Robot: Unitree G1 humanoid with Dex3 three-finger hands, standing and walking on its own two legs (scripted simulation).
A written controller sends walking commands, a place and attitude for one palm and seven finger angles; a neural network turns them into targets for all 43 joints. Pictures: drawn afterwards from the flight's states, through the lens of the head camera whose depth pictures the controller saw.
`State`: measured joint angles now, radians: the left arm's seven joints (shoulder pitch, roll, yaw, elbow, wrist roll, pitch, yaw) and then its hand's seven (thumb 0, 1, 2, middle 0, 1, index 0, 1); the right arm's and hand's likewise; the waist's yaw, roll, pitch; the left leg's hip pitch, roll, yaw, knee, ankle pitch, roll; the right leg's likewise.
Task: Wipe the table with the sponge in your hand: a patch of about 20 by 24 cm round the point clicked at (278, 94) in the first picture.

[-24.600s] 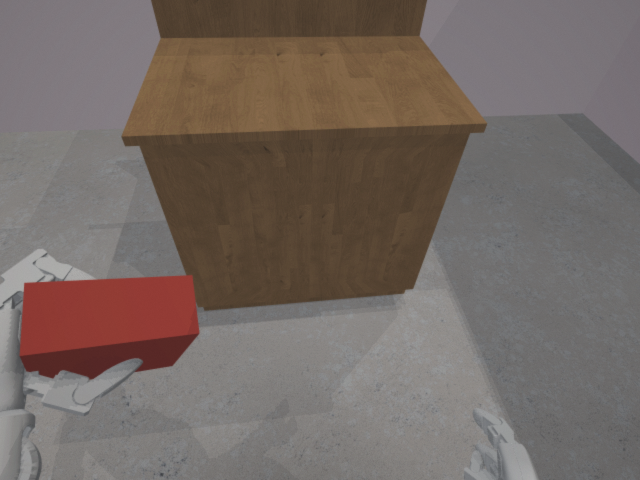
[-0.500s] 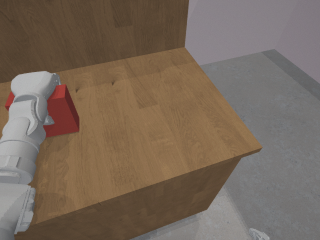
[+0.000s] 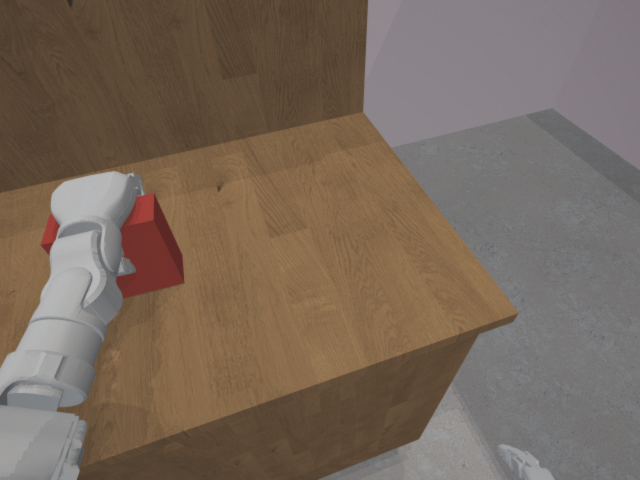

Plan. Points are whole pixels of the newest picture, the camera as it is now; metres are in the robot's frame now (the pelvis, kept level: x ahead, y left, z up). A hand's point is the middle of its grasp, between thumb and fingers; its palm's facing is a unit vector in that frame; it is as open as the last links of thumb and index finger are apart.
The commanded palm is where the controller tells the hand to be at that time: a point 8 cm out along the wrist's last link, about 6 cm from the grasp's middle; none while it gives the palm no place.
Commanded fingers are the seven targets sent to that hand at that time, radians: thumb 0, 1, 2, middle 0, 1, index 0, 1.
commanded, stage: wipe back along the middle lane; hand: left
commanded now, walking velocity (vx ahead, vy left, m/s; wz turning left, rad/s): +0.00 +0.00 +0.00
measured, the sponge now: (128, 261) +0.38 +0.30 +0.06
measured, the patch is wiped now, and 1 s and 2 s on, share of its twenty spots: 0.55 0.70 0.70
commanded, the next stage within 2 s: slide across to the third lane in 1.40 s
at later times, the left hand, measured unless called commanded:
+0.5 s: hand (114, 260) +0.34 +0.28 +0.11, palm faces +0.00 -0.02 -1.00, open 9.9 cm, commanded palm +0.30 +0.27 +0.14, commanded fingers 0.00 0.10 1.30 -1.20 -1.60 -1.20 -1.60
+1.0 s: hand (113, 297) +0.29 +0.26 +0.11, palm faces +0.07 -0.05 -1.00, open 9.9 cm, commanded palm +0.25 +0.25 +0.14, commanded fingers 0.00 0.10 1.30 -1.20 -1.60 -1.20 -1.60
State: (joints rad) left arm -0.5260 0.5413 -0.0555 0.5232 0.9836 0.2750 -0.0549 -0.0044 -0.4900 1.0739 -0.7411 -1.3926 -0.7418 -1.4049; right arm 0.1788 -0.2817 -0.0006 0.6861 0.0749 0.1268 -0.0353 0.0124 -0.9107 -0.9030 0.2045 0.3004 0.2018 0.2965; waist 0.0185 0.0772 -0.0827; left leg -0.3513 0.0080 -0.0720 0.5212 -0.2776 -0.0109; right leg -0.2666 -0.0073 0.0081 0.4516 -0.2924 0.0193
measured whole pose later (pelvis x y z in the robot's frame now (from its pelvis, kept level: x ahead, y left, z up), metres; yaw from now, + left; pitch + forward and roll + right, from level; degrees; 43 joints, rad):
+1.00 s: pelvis -0.01 +0.00 +0.00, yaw +0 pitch +1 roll +0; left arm -0.13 0.46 -0.13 0.03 0.96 0.43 -0.01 0.01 -0.47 1.07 -0.70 -1.44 -0.72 -1.42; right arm 0.08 -0.26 0.03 0.65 0.08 0.10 -0.02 0.02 -0.91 -0.90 0.20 0.30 0.20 0.30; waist 0.08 0.10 -0.08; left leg -0.27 0.01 -0.06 0.52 -0.28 -0.02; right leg -0.21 -0.01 0.02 0.49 -0.31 0.02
